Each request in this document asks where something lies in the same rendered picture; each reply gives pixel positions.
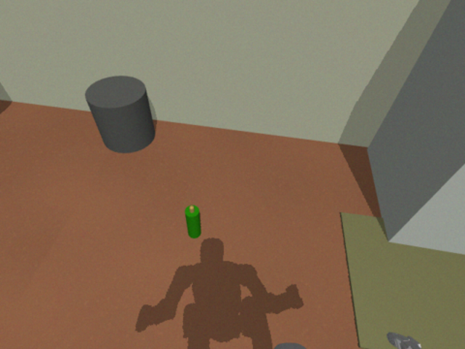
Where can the right robot hand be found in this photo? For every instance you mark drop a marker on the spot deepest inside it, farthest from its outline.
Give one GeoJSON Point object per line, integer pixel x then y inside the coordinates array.
{"type": "Point", "coordinates": [402, 342]}

